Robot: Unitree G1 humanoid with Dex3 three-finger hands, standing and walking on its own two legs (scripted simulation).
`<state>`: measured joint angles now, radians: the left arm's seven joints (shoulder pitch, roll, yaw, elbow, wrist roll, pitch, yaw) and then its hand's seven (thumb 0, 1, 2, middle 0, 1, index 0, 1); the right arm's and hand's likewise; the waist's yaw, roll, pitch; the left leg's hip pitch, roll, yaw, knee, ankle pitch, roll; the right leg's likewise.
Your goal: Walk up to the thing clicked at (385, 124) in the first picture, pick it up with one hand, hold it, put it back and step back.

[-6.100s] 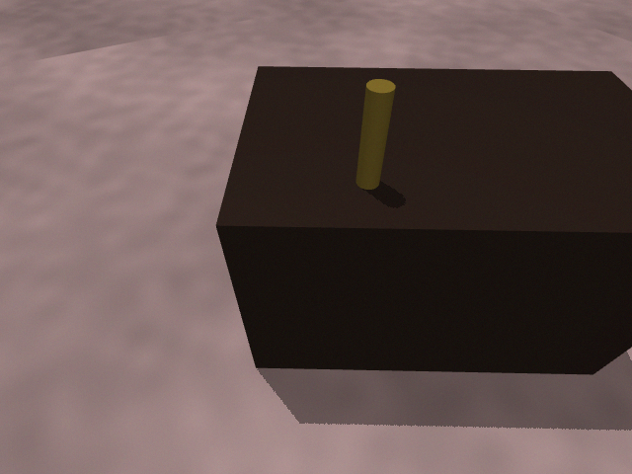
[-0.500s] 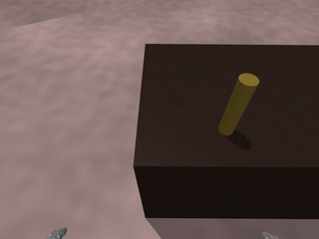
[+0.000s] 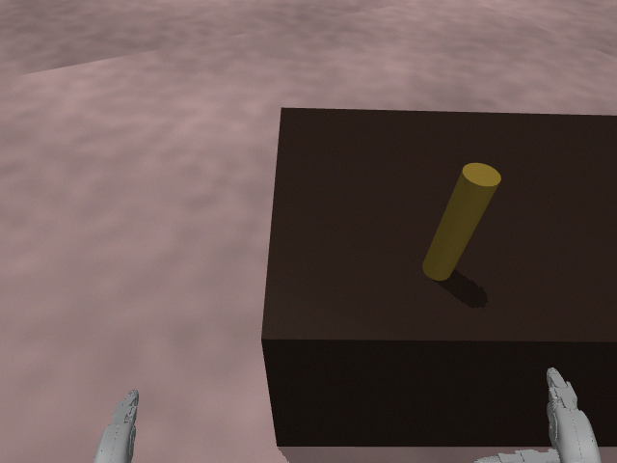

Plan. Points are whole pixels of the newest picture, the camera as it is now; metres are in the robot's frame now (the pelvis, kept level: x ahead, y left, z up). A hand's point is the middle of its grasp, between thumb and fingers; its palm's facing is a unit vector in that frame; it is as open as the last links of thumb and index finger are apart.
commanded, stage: rise first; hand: right
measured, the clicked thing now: (456, 228) +0.47 -0.23 +0.04
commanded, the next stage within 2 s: go down in 1.06 s
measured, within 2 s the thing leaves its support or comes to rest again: neither
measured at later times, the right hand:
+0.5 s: hand (547, 425) +0.17 -0.26 +0.02, palm faces +0.31 +0.88 -0.37, open 17.4 cm
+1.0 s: hand (566, 420) +0.17 -0.26 +0.06, palm faces +0.32 +0.86 -0.39, open 17.3 cm
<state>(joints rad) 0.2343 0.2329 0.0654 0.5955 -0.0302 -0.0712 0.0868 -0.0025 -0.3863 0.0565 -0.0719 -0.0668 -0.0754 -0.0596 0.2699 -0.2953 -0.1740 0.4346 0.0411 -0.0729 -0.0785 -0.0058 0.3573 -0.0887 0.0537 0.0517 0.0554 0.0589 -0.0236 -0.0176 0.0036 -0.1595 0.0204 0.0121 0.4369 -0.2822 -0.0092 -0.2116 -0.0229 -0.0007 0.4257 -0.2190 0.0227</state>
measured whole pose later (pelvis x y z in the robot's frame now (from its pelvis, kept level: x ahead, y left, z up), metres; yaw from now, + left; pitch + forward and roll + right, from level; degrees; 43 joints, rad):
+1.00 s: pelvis -0.01 +0.00 +0.00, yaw -1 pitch -3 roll +0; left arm 0.24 0.23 0.15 0.64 -0.01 -0.11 0.05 -0.01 -0.54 0.07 -0.06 -0.06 -0.06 -0.07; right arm 0.45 -0.29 -0.26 -0.04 0.04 -0.21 -0.03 -0.02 0.51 -0.05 0.06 0.05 0.06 0.06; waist -0.04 -0.04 0.04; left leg -0.11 0.02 0.02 0.43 -0.27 -0.01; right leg -0.16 -0.02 0.01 0.40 -0.20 0.02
